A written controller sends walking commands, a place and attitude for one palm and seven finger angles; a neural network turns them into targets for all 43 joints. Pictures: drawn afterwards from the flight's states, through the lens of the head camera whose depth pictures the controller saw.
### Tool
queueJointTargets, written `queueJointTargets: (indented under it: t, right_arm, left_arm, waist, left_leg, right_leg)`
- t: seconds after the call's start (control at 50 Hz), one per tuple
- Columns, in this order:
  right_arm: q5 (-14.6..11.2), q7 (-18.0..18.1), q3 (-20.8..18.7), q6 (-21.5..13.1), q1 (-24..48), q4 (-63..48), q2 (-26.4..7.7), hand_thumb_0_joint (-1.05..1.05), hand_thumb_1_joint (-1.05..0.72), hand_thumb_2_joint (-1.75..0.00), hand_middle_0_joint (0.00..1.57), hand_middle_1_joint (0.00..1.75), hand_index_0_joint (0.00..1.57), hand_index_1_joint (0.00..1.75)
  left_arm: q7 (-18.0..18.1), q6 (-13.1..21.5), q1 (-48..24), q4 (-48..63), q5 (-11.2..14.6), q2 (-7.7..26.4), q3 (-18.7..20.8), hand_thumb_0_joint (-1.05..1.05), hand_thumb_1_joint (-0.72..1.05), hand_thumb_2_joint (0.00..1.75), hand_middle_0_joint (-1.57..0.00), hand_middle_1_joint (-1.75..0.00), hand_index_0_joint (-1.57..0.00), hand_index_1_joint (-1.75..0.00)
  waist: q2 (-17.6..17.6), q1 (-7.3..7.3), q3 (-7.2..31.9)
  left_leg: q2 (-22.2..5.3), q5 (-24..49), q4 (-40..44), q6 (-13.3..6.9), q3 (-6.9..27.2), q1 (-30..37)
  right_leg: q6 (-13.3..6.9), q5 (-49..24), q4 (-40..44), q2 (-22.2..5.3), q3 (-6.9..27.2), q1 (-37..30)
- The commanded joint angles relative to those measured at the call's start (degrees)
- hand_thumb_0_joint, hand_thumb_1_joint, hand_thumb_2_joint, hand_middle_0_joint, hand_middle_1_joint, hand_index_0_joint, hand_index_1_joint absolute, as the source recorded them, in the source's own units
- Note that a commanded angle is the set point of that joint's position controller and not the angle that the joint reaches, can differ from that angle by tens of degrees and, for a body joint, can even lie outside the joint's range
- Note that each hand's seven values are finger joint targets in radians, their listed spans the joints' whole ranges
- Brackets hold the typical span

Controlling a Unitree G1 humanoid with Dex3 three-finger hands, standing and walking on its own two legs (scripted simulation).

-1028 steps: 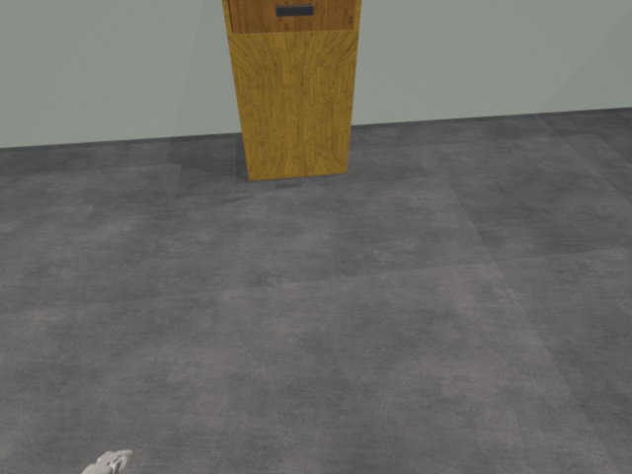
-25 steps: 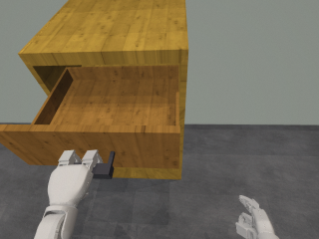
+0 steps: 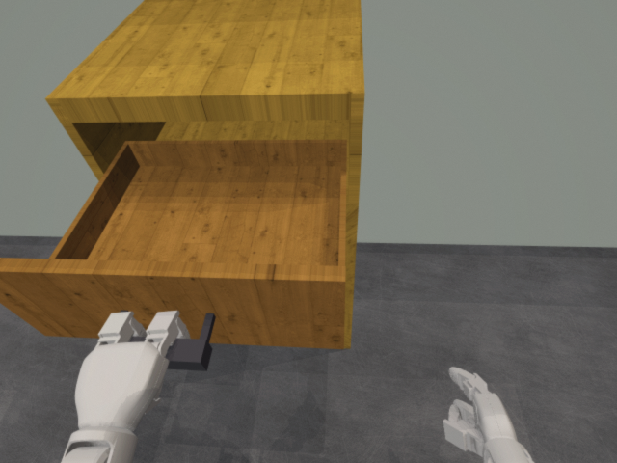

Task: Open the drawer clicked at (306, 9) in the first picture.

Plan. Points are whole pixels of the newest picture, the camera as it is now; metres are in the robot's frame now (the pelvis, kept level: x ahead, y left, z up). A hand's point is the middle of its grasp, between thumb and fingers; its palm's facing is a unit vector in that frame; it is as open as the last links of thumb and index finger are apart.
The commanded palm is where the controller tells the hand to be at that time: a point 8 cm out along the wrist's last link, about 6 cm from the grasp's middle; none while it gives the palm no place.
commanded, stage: pull the drawer open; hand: left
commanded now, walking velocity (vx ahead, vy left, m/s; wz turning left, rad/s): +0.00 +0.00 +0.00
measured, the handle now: (160, 335) +0.25 +0.23 +0.04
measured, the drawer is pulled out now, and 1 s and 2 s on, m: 0.30 0.30 0.29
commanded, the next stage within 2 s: open the thumb to release the handle in 0.10 s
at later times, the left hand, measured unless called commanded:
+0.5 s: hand (148, 377) +0.20 +0.23 +0.03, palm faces +0.07 -0.08 -0.99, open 8.1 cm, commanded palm +0.17 +0.24 +0.08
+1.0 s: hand (154, 374) +0.21 +0.22 +0.03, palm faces +0.07 -0.10 -0.99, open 13.7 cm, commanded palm +0.19 +0.22 +0.08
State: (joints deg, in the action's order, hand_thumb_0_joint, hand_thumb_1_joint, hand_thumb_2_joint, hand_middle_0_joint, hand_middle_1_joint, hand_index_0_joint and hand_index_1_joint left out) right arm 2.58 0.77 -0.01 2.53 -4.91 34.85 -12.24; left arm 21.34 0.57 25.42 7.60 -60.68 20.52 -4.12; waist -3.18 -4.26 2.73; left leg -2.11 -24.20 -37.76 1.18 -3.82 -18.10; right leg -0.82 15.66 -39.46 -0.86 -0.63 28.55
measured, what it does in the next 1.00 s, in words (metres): stands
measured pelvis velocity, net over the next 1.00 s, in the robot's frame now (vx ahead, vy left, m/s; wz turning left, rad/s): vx -0.01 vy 0.00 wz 0.03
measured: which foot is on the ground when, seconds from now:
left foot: down 0.00-1.00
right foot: down 0.00-1.00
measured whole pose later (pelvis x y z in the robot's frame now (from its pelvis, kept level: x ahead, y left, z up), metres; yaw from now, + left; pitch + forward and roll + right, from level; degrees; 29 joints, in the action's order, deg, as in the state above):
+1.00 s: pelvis -0.01 +0.00 +0.00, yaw +2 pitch +4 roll +1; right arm 2.9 2.0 -0.6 2.5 -5.4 36.7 -13.6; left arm 21.1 -2.0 17.0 3.5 -61.6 18.5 -7.5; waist -3.2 -5.9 1.8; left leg -1.1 -23.0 -37.4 0.9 -2.4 -18.5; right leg -0.6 14.8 -38.6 -2.0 -1.7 28.0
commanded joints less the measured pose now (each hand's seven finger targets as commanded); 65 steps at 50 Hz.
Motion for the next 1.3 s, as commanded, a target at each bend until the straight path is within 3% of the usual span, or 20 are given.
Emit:
queueJointTargets:
  t: [0.0,0.02,0.04,0.12,0.16,0.18,0.2,0.24,0.3,0.42,0.58,0.72,0.76,0.78,0.8,0.92,0.98,1.08,1.12,1.28]
  right_arm:
    - [-0.5,0.8,-2.2,-2.6,7.9,-9.8,-5.9,0.0,-0.9,-0.9,0.2,0.3,0.2,0.3]
    - [-0.5,0.8,-2.2,-2.5,8.0,-10.1,-6.1,0.0,-0.9,-0.9,0.2,0.3,0.2,0.3]
    - [-0.4,0.7,-1.9,-2.6,8.2,-10.1,-5.7,0.0,-0.9,-0.9,0.2,0.3,0.2,0.3]
    - [-0.5,0.5,-2.2,-2.2,7.8,-10.1,-6.6,0.0,-0.9,-0.9,0.2,0.3,0.2,0.3]
    - [-0.4,-0.1,-2.4,-2.2,7.4,-10.2,-6.6,0.0,-0.9,-0.9,0.2,0.3,0.2,0.3]
    - [0.0,0.5,-2.4,-1.8,8.3,-8.2,-7.1,0.0,-0.9,-0.9,0.2,0.3,0.2,0.3]
    - [0.3,0.9,-3.3,-2.4,7.2,-9.0,-6.6,0.0,-0.9,-0.9,0.2,0.3,0.2,0.3]
    - [0.6,1.2,-3.4,-2.8,6.4,-8.3,-6.5,0.0,-0.9,-0.9,0.2,0.3,0.2,0.3]
    - [0.0,1.5,-3.7,-2.8,6.2,-8.3,-6.8,0.0,-0.9,-0.9,0.2,0.3,0.2,0.3]
    - [-0.5,2.0,-3.0,-2.3,7.5,-7.8,-6.7,0.0,-0.9,-0.9,0.2,0.3,0.2,0.3]
    - [-0.7,2.1,-1.8,-2.4,8.4,-8.1,-5.8,0.0,-0.9,-0.9,0.2,0.3,0.2,0.3]
    - [-0.2,2.1,-1.7,-2.5,8.3,-8.0,-5.9,0.0,-0.9,-0.9,0.2,0.3,0.2,0.3]
    - [-0.3,2.0,-2.0,-2.6,8.0,-7.9,-5.6,0.0,-0.9,-0.9,0.2,0.3,0.2,0.3]
    - [0.1,1.5,-1.9,-2.8,8.2,-8.5,-5.6,0.0,-0.9,-0.9,0.2,0.3,0.2,0.3]
    - [-0.2,1.4,-2.6,-3.0,7.4,-8.1,-5.7,0.0,-0.9,-0.9,0.2,0.3,0.2,0.3]
    - [0.1,1.9,-2.2,-2.6,7.9,-7.5,-6.1,0.0,-0.9,-0.9,0.2,0.3,0.2,0.3]
    - [-0.1,1.9,-2.2,-2.6,8.0,-7.3,-5.9,0.0,-0.9,-0.9,0.2,0.3,0.2,0.3]
    - [-0.7,2.4,-2.2,-2.4,7.9,-6.7,-6.0,0.0,-0.9,-0.9,0.2,0.3,0.2,0.3]
    - [-0.8,2.7,-2.2,-2.4,8.6,-7.3,-6.3,0.0,-0.9,-0.9,0.2,0.3,0.2,0.3]
    - [-0.7,2.6,-1.6,-2.7,9.2,-7.6,-5.4,0.0,-0.9,-0.9,0.2,0.3,0.2,0.3]
  left_arm:
    - [3.1,-1.7,6.2,13.1,1.8,10.5,12.2,0.0,0.9,0.9,-0.4,-1.35,-0.4,-1.35]
    - [3.3,-1.7,8.7,13.1,2.1,11.7,13.7,0.0,0.9,0.9,-0.4,-1.35,-0.4,-1.35]
    - [3.1,-1.7,10.1,13.4,2.2,9.3,11.4,0.0,0.9,0.9,-0.4,-1.35,-0.4,-1.35]
    - [3.8,-1.2,12.2,14.3,2.6,12.4,15.2,0.0,0.9,0.9,-0.4,-1.35,-0.4,-1.35]
    - [4.2,-0.9,13.9,15.6,2.6,10.5,13.3,0.0,0.9,0.9,-0.4,-1.35,-0.4,-1.35]
    - [4.7,-1.0,-5.7,14.0,0.9,8.2,8.4,0.0,0.9,0.9,-0.4,-1.35,-0.4,-1.35]
    - [5.5,-0.7,-6.6,12.7,0.6,10.2,11.7,0.0,0.83,0.87,-0.4,-1.34,-0.4,-1.34]
    - [6.6,-0.9,-2.1,8.4,-0.2,9.9,12.0,0.0,0.69,0.81,-0.38,-1.33,-0.38,-1.33]
    - [6.4,-1.9,-4.4,9.7,0.7,9.3,10.9,0.0,0.48,0.72,-0.37,-1.3,-0.37,-1.3]
    - [4.6,-4.4,-6.7,7.7,0.2,9.5,9.0,0.0,0.06,0.54,-0.34,-1.26,-0.34,-1.26]
    - [1.2,-4.2,-5.2,7.7,0.6,8.1,6.7,0.0,-0.5,0.3,-0.3,-1.2,-0.3,-1.2]
    - [1.0,-2.6,-8.3,7.8,-0.1,9.7,8.2,0.0,-0.5,0.3,-0.3,-1.2,-0.3,-1.2]
    - [1.1,-2.3,-8.8,7.9,0.1,8.3,6.9,0.0,-0.5,0.3,-0.3,-1.2,-0.3,-1.2]
    - [0.7,-2.2,-13.0,11.1,0.1,2.2,-0.3,0.0,-0.5,0.3,-0.3,-1.2,-0.3,-1.2]
    - [1.0,-2.0,-13.4,10.4,0.3,4.8,2.6,0.0,-0.5,0.3,-0.3,-1.2,-0.3,-1.2]
    - [1.8,-3.3,-17.8,6.2,-2.0,7.8,4.0,0.0,-0.5,0.3,-0.3,-1.2,-0.3,-1.2]
    - [1.7,-4.1,-19.2,5.4,-2.0,5.2,1.1,0.0,-0.5,0.3,-0.3,-1.2,-0.3,-1.2]
    - [0.7,-5.7,-21.0,2.5,-0.7,5.7,1.1,0.0,-0.5,0.3,-0.3,-1.2,-0.3,-1.2]
    - [0.2,-5.6,-23.2,6.4,-0.2,8.7,3.0,0.0,-0.5,0.3,-0.3,-1.2,-0.3,-1.2]
    - [-2.1,-4.3,-22.0,13.2,1.5,7.8,2.4,0.0,-0.5,0.3,-0.3,-1.2,-0.3,-1.2]
  waist:
    - [2.5,-3.55,9.0]
    - [2.4,-4.1,9.8]
    - [2.7,-3.88,9.0]
    - [2.5,-4.08,9.8]
    - [0.9,-3.73,10.3]
    - [0.9,0.94,7.2]
    - [0.5,-0.72,9.0]
    - [1.5,-1.5,9.8]
    - [3.7,-1.27,14.7]
    - [6.2,-1.36,12.2]
    - [3.7,-2.22,7.8]
    - [2.6,-2.07,7.6]
    - [2.9,-1.9,7.9]
    - [2.5,-0.32,8.9]
    - [2.4,-0.58,9.4]
    - [5.2,-0.93,8.9]
    - [2.9,-0.82,9.8]
    - [5.6,-0.53,9.4]
    - [4.2,-1.17,11.0]
    - [2.6,-1.95,10.4]
  left_leg:
    - [3.8,14.5,5.9,-1.5,1.4,-5.8]
    - [3.7,15.1,5.8,-1.3,1.3,-5.7]
    - [3.7,15.0,5.8,-1.4,1.3,-5.8]
    - [3.6,15.9,5.5,-1.3,1.2,-6.6]
    - [3.4,17.9,5.0,-1.3,1.1,-6.2]
    - [4.0,14.6,4.0,-1.6,1.8,-6.4]
    - [3.7,13.4,4.1,-1.6,2.0,-6.0]
    - [3.8,13.4,3.8,-1.7,1.8,-5.6]
    - [4.0,16.1,3.1,-1.6,1.8,-4.7]
    - [3.9,15.4,4.2,-1.5,2.0,-4.8]
    - [4.1,13.2,6.0,-1.6,1.6,-4.7]
    - [4.0,12.5,6.6,-1.4,1.8,-4.2]
    - [4.1,12.5,6.5,-1.5,1.7,-4.0]
    - [4.1,13.3,6.0,-1.7,2.1,-3.1]
    - [3.8,13.8,6.0,-1.6,2.1,-2.9]
    - [4.0,11.2,6.5,-1.5,2.3,-4.4]
    - [4.1,12.3,6.5,-1.5,2.1,-3.8]
    - [4.0,11.9,7.2,-1.7,2.1,-3.8]
    - [4.0,11.8,7.9,-1.7,2.2,-2.7]
    - [3.9,14.4,10.4,-2.0,2.1,0.2]
  right_leg:
    - [-1.3,-11.5,5.9,1.1,2.1,-15.8]
    - [-1.3,-12.2,5.9,1.1,2.8,-16.8]
    - [-1.3,-12.7,5.6,1.0,2.4,-16.4]
    - [-1.4,-14.7,5.3,1.0,3.5,-17.2]
    - [-1.5,-16.6,4.4,0.8,2.9,-16.4]
    - [-1.3,-13.3,4.6,1.2,2.5,-10.5]
    - [-1.4,-10.3,4.6,0.9,2.1,-11.1]
    - [-1.5,-10.0,4.6,1.2,1.9,-11.4]
    - [-1.3,-14.8,3.7,0.9,1.5,-13.7]
    - [-1.0,-12.9,4.5,1.0,0.9,-13.6]
    - [-1.0,-9.4,6.2,1.1,0.5,-13.9]
    - [-1.2,-7.5,7.4,1.3,1.4,-13.8]
    - [-1.1,-7.4,7.3,1.1,1.1,-13.8]
    - [-0.9,-7.9,7.0,0.8,0.4,-12.4]
    - [-1.1,-7.6,6.8,1.0,0.2,-12.6]
    - [-1.1,-4.9,7.3,1.0,0.9,-12.4]
    - [-1.2,-6.2,6.8,0.9,0.2,-12.6]
    - [-0.9,-5.9,7.5,0.9,-0.2,-13.4]
    - [-1.0,-5.5,8.0,0.7,0.4,-15.2]
    - [-0.9,-6.4,9.7,0.7,0.0,-17.9]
